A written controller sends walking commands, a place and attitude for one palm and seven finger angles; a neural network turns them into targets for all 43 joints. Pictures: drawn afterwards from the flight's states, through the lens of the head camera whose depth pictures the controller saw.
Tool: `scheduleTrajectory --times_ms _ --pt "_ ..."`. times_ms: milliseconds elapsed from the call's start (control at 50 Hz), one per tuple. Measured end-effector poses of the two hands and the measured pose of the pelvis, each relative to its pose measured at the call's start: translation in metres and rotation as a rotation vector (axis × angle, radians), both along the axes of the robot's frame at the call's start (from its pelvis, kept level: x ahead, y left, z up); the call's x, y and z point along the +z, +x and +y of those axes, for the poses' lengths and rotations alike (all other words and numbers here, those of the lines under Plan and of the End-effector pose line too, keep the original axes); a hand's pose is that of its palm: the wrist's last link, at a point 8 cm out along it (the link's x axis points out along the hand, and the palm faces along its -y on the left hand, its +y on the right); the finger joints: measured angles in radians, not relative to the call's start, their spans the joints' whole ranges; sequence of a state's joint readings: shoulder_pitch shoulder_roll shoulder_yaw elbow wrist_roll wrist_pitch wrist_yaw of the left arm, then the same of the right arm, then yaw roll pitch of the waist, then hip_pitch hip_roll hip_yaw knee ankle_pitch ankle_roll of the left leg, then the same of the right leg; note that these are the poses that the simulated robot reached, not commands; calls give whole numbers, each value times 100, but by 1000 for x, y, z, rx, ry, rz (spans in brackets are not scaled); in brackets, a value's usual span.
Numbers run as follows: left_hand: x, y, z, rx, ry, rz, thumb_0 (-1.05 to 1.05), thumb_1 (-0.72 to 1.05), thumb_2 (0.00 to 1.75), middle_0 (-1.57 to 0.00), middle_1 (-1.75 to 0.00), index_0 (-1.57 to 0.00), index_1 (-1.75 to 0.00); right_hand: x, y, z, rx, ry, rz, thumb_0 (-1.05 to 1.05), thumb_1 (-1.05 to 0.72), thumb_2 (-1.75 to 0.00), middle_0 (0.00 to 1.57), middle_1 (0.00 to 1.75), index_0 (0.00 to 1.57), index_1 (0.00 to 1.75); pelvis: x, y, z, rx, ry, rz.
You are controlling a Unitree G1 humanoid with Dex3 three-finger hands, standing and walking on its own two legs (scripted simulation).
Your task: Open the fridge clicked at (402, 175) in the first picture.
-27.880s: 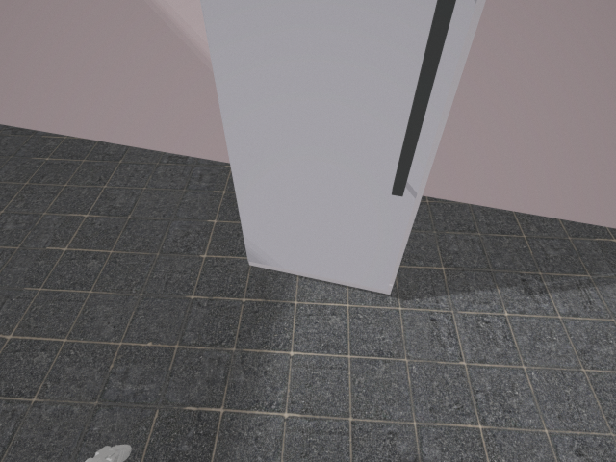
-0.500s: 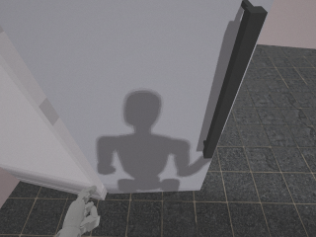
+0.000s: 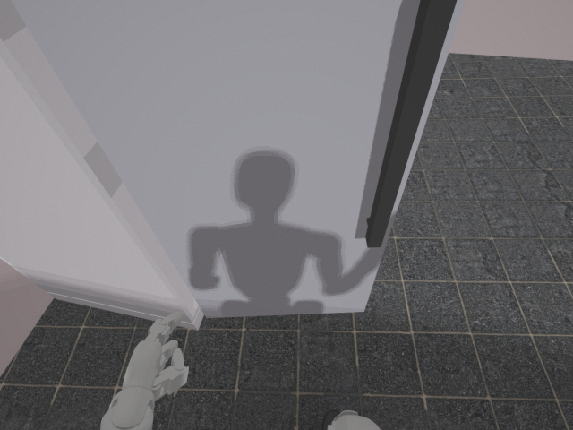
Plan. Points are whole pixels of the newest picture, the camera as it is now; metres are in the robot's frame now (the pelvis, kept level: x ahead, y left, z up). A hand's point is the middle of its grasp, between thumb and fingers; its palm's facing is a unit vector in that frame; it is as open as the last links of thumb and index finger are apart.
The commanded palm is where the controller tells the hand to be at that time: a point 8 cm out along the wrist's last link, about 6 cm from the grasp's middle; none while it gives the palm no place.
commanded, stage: step back with the hand held close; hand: right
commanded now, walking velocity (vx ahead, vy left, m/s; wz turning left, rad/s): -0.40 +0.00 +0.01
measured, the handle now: (393, 144) +0.52 -0.14 +0.10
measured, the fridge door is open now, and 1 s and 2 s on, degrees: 76 76 76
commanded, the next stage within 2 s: stop stepping back and stand still in 0.18 s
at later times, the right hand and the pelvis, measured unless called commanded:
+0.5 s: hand out of the picture +0.11 -0.29 +0.18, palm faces +0.37 +0.82 -0.44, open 7.4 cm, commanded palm +0.05 -0.32 +0.19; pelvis -0.10 -0.03 +0.01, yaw +2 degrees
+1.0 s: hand out of the picture +0.07 -0.29 +0.18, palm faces +0.36 +0.79 -0.49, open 7.4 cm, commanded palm +0.02 -0.33 +0.19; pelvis -0.14 -0.04 +0.01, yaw +4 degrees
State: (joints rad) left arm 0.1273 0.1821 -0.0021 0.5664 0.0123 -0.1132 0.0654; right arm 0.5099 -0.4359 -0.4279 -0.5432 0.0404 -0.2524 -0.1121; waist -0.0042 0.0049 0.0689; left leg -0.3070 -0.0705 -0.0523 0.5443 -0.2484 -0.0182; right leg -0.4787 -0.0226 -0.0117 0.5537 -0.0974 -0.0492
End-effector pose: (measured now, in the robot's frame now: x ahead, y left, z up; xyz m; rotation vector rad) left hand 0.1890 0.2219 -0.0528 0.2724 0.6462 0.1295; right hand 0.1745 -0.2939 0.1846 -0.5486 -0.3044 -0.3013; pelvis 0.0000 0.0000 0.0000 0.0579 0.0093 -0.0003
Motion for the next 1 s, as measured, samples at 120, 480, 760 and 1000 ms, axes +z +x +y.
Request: scheduleTrajectory --times_ms 120,480,760,1000 --pt "5 -33 6 27 32 39 1 91 90 -20 -30 -20 -30 9 -32 -11 -8 -21 -45 1 -88 -90 21 31 22 30 2 -16 -7 -3 -16 8" --pt "11 -142 -35 34 -14 56 1 90 90 -20 -30 -21 -30 17 -101 -32 -10 52 -18 1 -89 -90 21 30 21 30 19 -93 -27 25 12 24" --pt "1 -204 -13 157 60 59 1 91 90 -20 -30 -20 -30 -13 -117 -55 -67 185 -49 2 -89 -90 21 30 21 30 6 -125 -46 61 -24 -51" --pt "-6 -212 -28 99 -32 66 1 90 90 -20 -30 -21 -30 19 -142 -38 -21 -30 26 1 -89 -90 21 30 21 30 15 -137 -37 69 -36 -35"
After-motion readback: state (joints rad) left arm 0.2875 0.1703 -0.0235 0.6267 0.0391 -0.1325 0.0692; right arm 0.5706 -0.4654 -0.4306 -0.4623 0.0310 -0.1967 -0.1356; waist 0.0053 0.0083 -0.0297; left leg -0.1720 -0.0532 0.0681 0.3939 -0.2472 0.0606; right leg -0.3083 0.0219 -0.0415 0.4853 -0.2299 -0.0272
